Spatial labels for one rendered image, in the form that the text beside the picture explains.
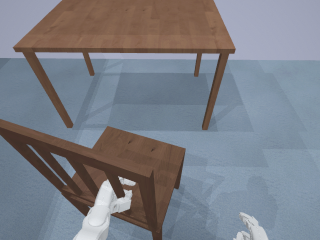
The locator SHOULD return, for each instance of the chair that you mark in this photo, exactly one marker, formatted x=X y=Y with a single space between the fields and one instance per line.
x=154 y=166

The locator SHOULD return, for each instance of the table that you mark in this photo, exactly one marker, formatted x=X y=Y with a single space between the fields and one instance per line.
x=129 y=26

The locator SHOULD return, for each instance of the left robot hand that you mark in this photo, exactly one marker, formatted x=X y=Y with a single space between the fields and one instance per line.
x=107 y=197

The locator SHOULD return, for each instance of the left robot forearm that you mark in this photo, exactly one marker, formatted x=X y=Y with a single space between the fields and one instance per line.
x=95 y=225

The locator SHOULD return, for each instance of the right robot hand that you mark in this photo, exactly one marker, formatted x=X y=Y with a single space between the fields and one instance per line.
x=256 y=232

